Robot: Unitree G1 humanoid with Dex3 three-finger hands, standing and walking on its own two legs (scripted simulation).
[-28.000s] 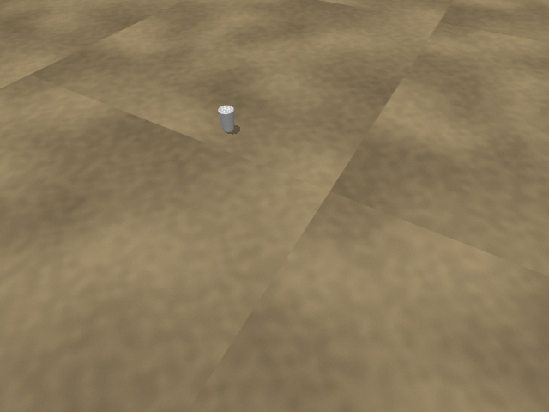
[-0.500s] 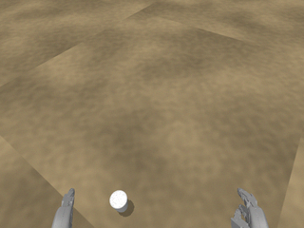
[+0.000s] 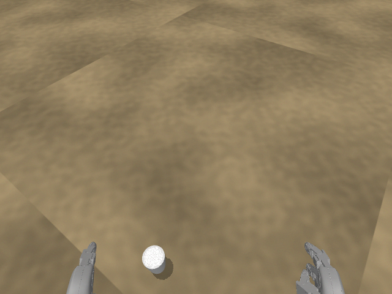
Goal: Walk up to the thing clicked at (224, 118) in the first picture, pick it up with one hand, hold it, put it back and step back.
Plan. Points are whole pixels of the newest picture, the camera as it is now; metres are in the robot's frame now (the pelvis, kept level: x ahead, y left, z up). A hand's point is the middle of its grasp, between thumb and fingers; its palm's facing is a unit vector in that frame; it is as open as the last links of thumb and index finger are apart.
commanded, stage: home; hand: left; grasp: from the side
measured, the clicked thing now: (155, 261) +0.38 +0.21 -0.66
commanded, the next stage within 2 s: stand in 0.34 s
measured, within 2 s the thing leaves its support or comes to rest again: neither
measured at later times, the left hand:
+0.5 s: hand (111, 288) +0.17 +0.19 -0.06, palm faces +0.11 -0.95 -0.29, open 17.4 cm
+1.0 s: hand out of the picture +0.12 +0.24 -0.11, palm faces -0.01 -0.94 -0.34, open 8.0 cm
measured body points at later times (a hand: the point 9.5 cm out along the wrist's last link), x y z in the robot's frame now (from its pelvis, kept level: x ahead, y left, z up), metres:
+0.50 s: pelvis +0.00 +0.00 +0.00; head +0.02 +0.01 +0.45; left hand +0.16 +0.24 -0.04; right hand +0.16 -0.23 -0.07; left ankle +0.00 +0.13 -0.69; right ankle +0.01 -0.13 -0.69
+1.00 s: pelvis -0.01 +0.01 +0.02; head +0.01 +0.01 +0.47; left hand +0.12 +0.29 -0.09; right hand +0.11 -0.27 -0.09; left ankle +0.00 +0.13 -0.69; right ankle +0.01 -0.13 -0.69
